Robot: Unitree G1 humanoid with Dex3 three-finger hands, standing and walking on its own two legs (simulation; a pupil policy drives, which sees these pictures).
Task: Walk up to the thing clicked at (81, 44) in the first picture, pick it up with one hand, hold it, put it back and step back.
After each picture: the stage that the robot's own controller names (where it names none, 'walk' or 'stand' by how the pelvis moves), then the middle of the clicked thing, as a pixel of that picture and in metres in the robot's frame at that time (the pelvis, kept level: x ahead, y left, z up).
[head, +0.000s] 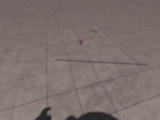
stand; (81, 42) +1.83 +0.27 -0.72
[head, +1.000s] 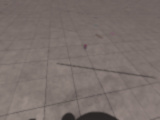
walk; (85, 47) +1.71 +0.13 -0.70
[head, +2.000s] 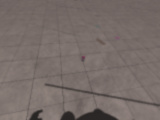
walk; (83, 58) +1.15 +0.08 -0.71
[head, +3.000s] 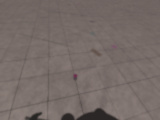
walk; (75, 77) +0.74 +0.17 -0.71
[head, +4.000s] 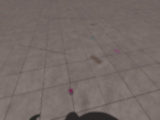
walk; (71, 91) +0.50 +0.26 -0.70
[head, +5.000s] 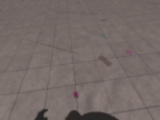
stand; (75, 95) +0.40 +0.20 -0.70
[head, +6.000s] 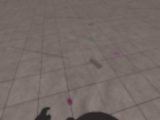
stand; (69, 101) +0.34 +0.24 -0.72
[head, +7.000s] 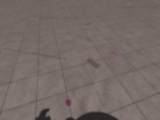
stand; (68, 102) +0.32 +0.26 -0.72
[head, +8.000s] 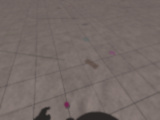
stand; (67, 105) +0.29 +0.26 -0.71
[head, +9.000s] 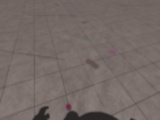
stand; (68, 107) +0.25 +0.22 -0.71
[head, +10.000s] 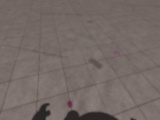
stand; (70, 104) +0.28 +0.21 -0.71
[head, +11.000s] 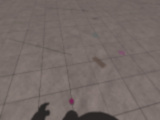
stand; (71, 101) +0.28 +0.17 -0.71
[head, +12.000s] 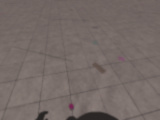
stand; (71, 107) +0.30 +0.20 -0.73
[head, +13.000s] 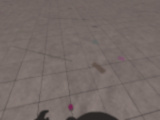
stand; (70, 107) +0.28 +0.20 -0.73
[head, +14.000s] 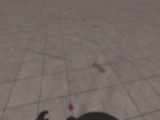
stand; (70, 107) +0.28 +0.20 -0.73
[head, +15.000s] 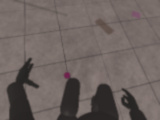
go down; (67, 75) +0.34 +0.21 -0.42
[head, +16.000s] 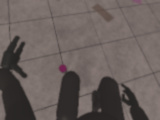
go down; (63, 69) +0.36 +0.23 -0.31
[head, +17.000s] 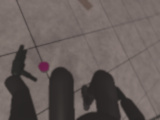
close in; (44, 67) +0.34 +0.26 -0.23
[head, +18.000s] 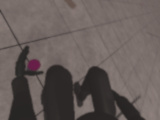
close; (33, 66) +0.35 +0.26 -0.21
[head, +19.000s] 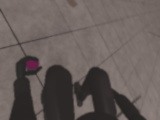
lift; (32, 66) +0.34 +0.27 -0.21
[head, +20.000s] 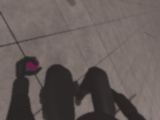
lift; (31, 66) +0.34 +0.26 -0.22
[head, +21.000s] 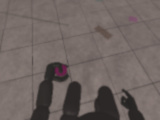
lift; (62, 73) +0.31 +0.20 -0.01
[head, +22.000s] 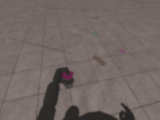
hold; (68, 79) +0.30 +0.16 +0.00
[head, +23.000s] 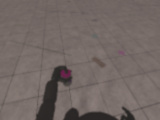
hold; (66, 77) +0.31 +0.17 +0.00
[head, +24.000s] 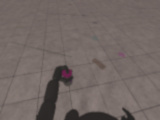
hold; (67, 77) +0.32 +0.17 +0.01
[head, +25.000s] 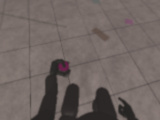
crouch; (64, 69) +0.36 +0.19 -0.07
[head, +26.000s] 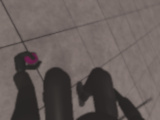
lower; (33, 62) +0.36 +0.27 -0.22
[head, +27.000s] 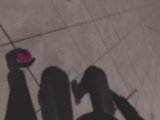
lower; (25, 59) +0.38 +0.28 -0.22
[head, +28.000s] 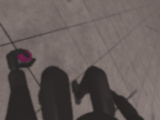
lower; (25, 59) +0.38 +0.29 -0.22
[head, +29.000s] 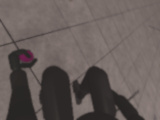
lower; (27, 59) +0.37 +0.29 -0.22
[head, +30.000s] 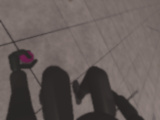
loosen; (27, 60) +0.37 +0.29 -0.22
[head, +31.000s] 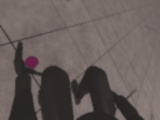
withdraw; (30, 64) +0.36 +0.26 -0.22
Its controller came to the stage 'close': yes
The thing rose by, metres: 0.72
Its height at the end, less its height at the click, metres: +0.00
